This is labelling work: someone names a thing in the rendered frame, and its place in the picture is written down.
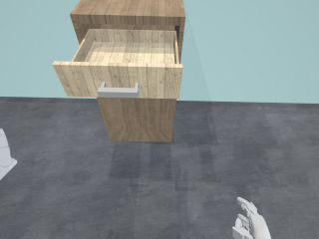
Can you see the handle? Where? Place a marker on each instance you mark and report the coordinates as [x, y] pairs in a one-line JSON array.
[[104, 92]]

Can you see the drawer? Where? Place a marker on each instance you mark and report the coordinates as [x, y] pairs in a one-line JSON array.
[[122, 58]]

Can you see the robot left hand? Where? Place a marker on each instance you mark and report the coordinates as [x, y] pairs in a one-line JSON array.
[[6, 161]]

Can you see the robot right hand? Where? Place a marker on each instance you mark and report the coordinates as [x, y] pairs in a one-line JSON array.
[[254, 227]]

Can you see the cabinet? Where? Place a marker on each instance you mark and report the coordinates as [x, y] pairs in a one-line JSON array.
[[133, 119]]

